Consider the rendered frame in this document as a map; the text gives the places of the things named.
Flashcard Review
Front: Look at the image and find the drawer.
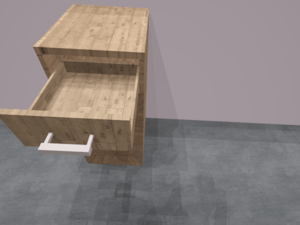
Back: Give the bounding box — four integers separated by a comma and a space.
0, 60, 139, 151

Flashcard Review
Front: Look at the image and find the cabinet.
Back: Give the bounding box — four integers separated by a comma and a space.
33, 4, 149, 166

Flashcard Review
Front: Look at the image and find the handle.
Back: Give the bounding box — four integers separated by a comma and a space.
38, 133, 94, 156

